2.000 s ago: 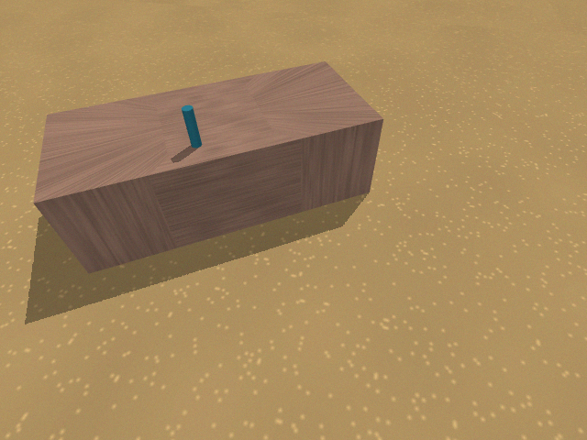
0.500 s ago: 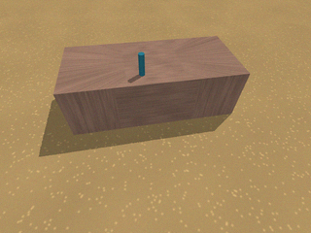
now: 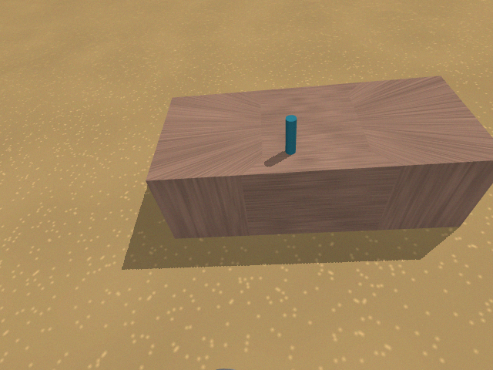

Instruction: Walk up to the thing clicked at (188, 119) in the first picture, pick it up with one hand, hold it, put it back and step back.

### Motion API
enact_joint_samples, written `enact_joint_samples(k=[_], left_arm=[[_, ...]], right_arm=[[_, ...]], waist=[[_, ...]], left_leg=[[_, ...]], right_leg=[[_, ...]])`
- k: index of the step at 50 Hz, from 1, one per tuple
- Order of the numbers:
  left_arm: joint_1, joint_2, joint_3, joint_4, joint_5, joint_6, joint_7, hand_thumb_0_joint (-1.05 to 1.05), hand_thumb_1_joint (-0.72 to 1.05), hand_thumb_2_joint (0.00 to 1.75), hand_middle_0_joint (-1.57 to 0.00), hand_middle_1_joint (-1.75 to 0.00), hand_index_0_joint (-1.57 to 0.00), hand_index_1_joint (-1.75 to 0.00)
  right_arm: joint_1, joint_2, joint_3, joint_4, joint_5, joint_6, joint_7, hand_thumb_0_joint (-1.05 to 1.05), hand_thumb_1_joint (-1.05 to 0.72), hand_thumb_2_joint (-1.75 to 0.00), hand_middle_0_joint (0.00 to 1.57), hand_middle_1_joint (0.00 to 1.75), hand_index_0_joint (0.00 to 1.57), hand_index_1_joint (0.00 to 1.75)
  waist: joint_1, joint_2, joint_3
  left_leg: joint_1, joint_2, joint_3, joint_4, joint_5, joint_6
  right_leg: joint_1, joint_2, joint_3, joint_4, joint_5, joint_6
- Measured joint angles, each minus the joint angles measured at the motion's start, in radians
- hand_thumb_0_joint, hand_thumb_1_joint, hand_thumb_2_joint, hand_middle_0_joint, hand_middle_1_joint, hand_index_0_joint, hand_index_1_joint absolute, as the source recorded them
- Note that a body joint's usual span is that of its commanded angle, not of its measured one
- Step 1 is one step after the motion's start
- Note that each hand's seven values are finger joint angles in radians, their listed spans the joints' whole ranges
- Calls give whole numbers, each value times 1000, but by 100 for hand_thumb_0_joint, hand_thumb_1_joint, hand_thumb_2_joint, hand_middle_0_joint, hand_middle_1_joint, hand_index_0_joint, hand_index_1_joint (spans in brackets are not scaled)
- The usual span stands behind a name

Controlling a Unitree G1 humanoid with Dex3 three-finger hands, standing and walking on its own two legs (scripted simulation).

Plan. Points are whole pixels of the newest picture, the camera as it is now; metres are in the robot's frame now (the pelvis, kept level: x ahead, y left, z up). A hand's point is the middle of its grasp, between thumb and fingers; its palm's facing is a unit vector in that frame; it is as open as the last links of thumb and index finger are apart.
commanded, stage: walk up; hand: right
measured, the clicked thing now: (290, 135) +0.97 -0.09 -0.27
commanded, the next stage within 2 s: none
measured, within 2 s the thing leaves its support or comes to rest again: neither
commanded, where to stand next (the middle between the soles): +0.55 +0.12 m, yaw +0 degrees
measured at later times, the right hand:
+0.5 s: hand (361, 291) +0.30 -0.17 -0.12, palm faces -0.09 +0.92 -0.37, open 7.4 cm
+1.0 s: hand (344, 236) +0.44 -0.17 -0.14, palm faces -0.12 +0.92 -0.36, open 7.4 cm
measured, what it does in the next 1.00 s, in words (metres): walks ahead: left foot, then right foot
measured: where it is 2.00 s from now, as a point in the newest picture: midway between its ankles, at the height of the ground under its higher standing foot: (241, 311)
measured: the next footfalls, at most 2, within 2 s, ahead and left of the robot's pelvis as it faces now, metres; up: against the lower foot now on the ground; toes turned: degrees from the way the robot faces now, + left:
left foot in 0.24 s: +0.25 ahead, +0.18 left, +0.00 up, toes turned +7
right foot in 0.68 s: +0.41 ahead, -0.04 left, +0.00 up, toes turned -1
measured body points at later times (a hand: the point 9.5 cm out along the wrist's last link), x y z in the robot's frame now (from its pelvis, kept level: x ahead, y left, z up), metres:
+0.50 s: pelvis +0.20 +0.08 +0.00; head +0.22 +0.11 +0.45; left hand +0.23 +0.41 -0.12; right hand +0.31 -0.22 -0.09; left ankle +0.21 +0.17 -0.73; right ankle +0.26 -0.08 -0.68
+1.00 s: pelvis +0.36 +0.10 +0.00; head +0.37 +0.10 +0.45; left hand +0.39 +0.43 -0.10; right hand +0.45 -0.22 -0.11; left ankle +0.45 +0.26 -0.71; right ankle +0.37 -0.04 -0.73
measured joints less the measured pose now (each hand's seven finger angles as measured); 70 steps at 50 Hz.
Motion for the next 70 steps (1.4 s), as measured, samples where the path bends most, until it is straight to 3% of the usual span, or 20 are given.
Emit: enact_joint_samples(k=[5,11,12,14,17,19,25,29,35,36,39,41,47,52,54,55,57,61,66,70], left_arm=[[44,19,6,-11,3,-6,2,0,90,90,-21,-30,-21,-30],[79,62,9,-17,-1,13,4,1,90,90,-21,-30,-21,-30],[83,68,7,-17,-2,19,6,1,90,90,-21,-30,-21,-30],[68,70,5,-4,-7,40,13,1,90,90,-21,-30,-20,-30],[33,62,-13,9,-14,60,17,1,90,90,-21,-30,-20,-30],[18,62,-15,8,-19,54,13,1,90,90,-21,-30,-20,-30],[-10,48,-7,-9,-10,50,-7,1,90,90,-21,-30,-20,-30],[-27,31,-4,-11,-3,54,-15,1,90,90,-21,-30,-20,-30],[-44,20,5,-23,1,30,-13,1,90,90,-21,-30,-20,-30],[-52,15,7,-29,4,22,-8,1,90,90,-21,-30,-20,-30],[-62,10,-1,-50,-7,8,0,0,90,90,-21,-30,-20,-30],[-60,0,-10,-57,-12,8,2,0,90,90,-21,-30,-20,-30],[-15,11,-14,-56,-2,19,-8,0,90,90,-21,-30,-21,-30],[18,43,-6,-48,0,38,-19,0,90,90,-21,-30,-21,-30],[27,59,-5,-39,2,52,-16,0,90,90,-21,-30,-21,-30],[26,63,-3,-28,0,62,-11,1,90,90,-21,-30,-21,-30],[16,64,-5,0,-4,80,2,1,90,90,-21,-30,-20,-30],[-6,74,-8,23,-14,81,8,1,90,90,-21,-30,-20,-30],[-36,60,-8,20,-12,93,7,1,90,90,-21,-30,-20,-30],[-81,39,-11,25,-14,105,13,0,90,90,-21,-30,-20,-30]], right_arm=[[-39,-7,-10,-20,-7,3,19,1,-91,-90,20,30,21,30],[-87,-1,-13,-34,-9,-1,35,1,-91,-90,20,30,20,30],[-92,-1,-14,-38,-11,-8,34,1,-91,-90,20,30,20,30],[-107,8,-16,-51,-16,-27,23,1,-91,-90,20,30,21,30],[-99,29,-6,-69,10,-36,6,1,-91,-90,20,30,21,30],[-82,48,7,-71,17,-40,-3,1,-91,-90,20,30,21,30],[-7,64,26,-67,10,-55,-10,1,-90,-90,21,30,21,30],[39,53,20,-65,5,-53,-12,1,-90,-90,21,30,21,30],[89,26,14,-64,6,-28,-16,1,-90,-90,21,30,21,30],[88,23,12,-59,7,-22,-20,1,-90,-90,21,30,21,30],[68,25,19,-34,3,-3,-27,1,-90,-90,20,30,21,30],[53,18,19,-24,3,-1,-23,1,-91,-90,20,30,21,30],[25,8,5,-17,-9,-12,2,1,-91,-90,20,30,21,30],[18,5,-6,-2,-14,-25,6,1,-91,-90,20,30,21,30],[19,5,-10,-1,-16,-42,-4,1,-91,-90,20,30,21,30],[17,10,-11,-3,-18,-51,-10,1,-91,-90,20,30,21,30],[14,20,-5,-12,-13,-61,-18,1,-91,-90,20,30,21,30],[20,51,19,-23,-4,-69,-34,1,-90,-90,20,30,21,30],[29,56,34,-23,-4,-67,-53,1,-90,-90,21,30,21,30],[17,52,43,-15,1,-53,-67,1,-90,-90,21,30,21,30]], waist=[[21,-27,12],[30,-70,22],[29,-81,21],[21,-114,38],[2,-119,37],[-6,-136,31],[-25,-149,21],[-45,-127,23],[-63,-78,21],[-64,-57,28],[-50,-50,39],[-41,-40,39],[-24,-44,19],[-7,-72,0],[-6,-103,-4],[-7,-122,-5],[-21,-135,-6],[-41,-168,12],[-47,-168,40],[-49,-150,63]], left_leg=[[-59,45,12,-190,67,-18],[4,65,87,-435,142,4],[24,53,97,-457,181,10],[28,19,119,-394,165,16],[63,8,120,-383,112,30],[113,-4,129,-433,112,34],[233,-33,143,-539,96,50],[288,-38,146,-558,60,47],[305,-14,144,-427,-81,24],[277,4,129,-342,-97,30],[150,-8,90,-59,-140,31],[77,5,81,5,-107,26],[-19,76,79,-193,-3,-7],[33,82,107,-402,82,-13],[63,56,129,-422,153,-8],[63,45,145,-394,140,-3],[70,45,156,-367,98,9],[141,38,176,-437,96,20],[200,35,196,-490,90,24],[195,40,199,-447,51,17]], right_leg=[[89,-23,-17,-75,-21,19],[156,-64,-40,-18,-134,66],[151,-80,-38,30,-170,63],[83,-116,23,243,-219,22],[-72,-55,125,546,-209,-21],[-149,-49,141,586,-156,-27],[-261,-69,134,410,-71,2],[-261,-67,115,253,-8,2],[-142,-1,84,37,93,-12],[-138,13,71,60,81,-6],[-117,9,67,98,23,-10],[-82,7,65,67,19,-8],[-4,1,70,-3,0,-4],[31,-17,78,38,-76,16],[19,-44,97,120,-143,5],[-8,-49,124,202,-180,-7],[-82,-9,172,389,-217,-22],[-194,20,187,519,-159,-20],[-241,1,170,392,-102,1],[-207,-7,144,251,-39,-10]])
